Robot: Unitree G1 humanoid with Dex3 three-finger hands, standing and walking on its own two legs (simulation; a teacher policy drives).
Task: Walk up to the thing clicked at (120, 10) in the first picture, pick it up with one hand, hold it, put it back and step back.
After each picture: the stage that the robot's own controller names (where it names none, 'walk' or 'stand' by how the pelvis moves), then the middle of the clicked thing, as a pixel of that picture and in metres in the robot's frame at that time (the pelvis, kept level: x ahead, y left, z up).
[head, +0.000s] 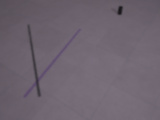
stand; (120, 10) +2.16 -0.61 -0.72
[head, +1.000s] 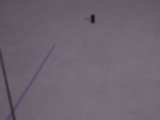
walk; (92, 19) +2.09 -0.07 -0.70
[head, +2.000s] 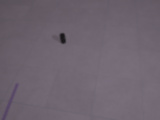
walk; (62, 38) +1.46 +0.27 -0.71
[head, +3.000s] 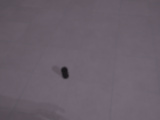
walk; (65, 72) +0.95 +0.23 -0.72
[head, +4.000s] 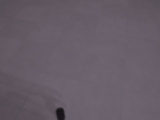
walk; (60, 114) +0.55 +0.20 -0.70
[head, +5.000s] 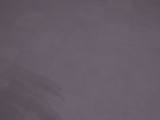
stand; out of the picture +0.39 +0.20 -0.72
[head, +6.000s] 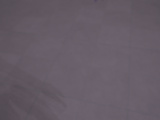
stand; out of the picture +0.37 +0.20 -0.73
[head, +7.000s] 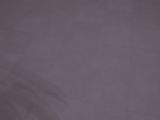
stand; out of the picture +0.36 +0.21 -0.73
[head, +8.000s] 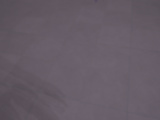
stand; out of the picture +0.36 +0.21 -0.73
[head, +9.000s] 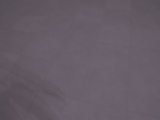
stand; out of the picture +0.35 +0.21 -0.73
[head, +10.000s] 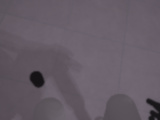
go down; (37, 79) +0.43 +0.21 -0.42
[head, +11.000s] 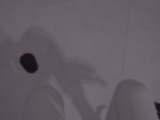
go down; (29, 63) +0.45 +0.22 -0.31
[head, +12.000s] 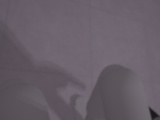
close in; out of the picture +0.44 +0.26 -0.23
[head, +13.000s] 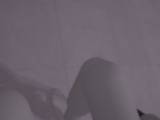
close; out of the picture +0.44 +0.28 -0.23
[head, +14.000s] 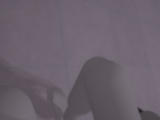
lift; out of the picture +0.43 +0.28 -0.23
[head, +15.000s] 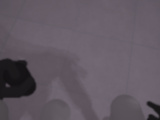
lift; (21, 80) +0.35 +0.21 -0.05
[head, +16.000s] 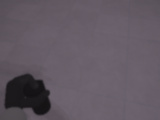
hold; (38, 98) +0.32 +0.17 -0.01
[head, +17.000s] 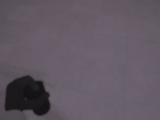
hold; (38, 99) +0.32 +0.18 -0.02
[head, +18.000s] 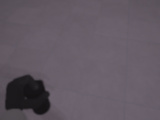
hold; (38, 98) +0.32 +0.18 -0.01
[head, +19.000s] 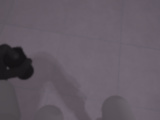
crouch; (20, 65) +0.43 +0.20 -0.09
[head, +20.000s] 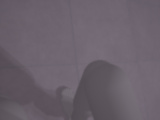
lower; out of the picture +0.47 +0.28 -0.21
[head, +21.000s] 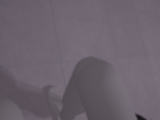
lower; out of the picture +0.45 +0.30 -0.23
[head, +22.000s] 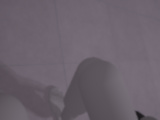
lower; out of the picture +0.45 +0.29 -0.24
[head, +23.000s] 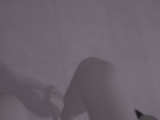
lower; out of the picture +0.44 +0.29 -0.24
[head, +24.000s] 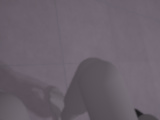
loosen; out of the picture +0.44 +0.29 -0.24
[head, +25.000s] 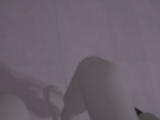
withdraw; out of the picture +0.44 +0.28 -0.24
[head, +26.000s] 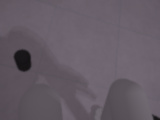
walk; (23, 61) +0.46 +0.23 -0.29
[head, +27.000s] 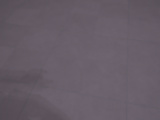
stand; out of the picture +0.38 +0.20 -0.65
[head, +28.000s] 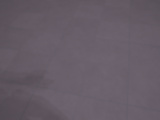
stand; out of the picture +0.40 +0.21 -0.67
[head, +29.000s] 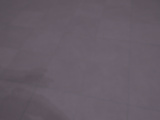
stand; out of the picture +0.39 +0.20 -0.67
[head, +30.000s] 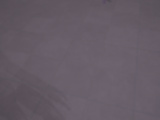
stand; out of the picture +0.41 +0.19 -0.72
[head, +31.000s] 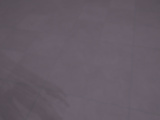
stand; out of the picture +0.38 +0.21 -0.73
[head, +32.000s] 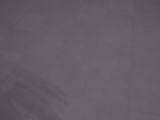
walk; out of the picture +0.37 +0.21 -0.73
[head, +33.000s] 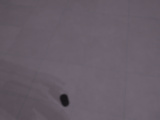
walk; (64, 100) +0.55 +0.19 -0.70
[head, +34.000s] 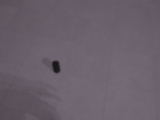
walk; (56, 67) +0.86 +0.23 -0.70
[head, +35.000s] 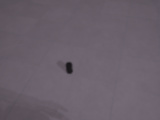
stand; (69, 68) +1.02 +0.17 -0.70
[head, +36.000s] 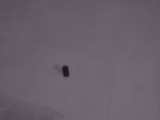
stand; (65, 71) +1.02 +0.19 -0.73
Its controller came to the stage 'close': yes
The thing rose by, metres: 0.71
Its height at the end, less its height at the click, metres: +0.00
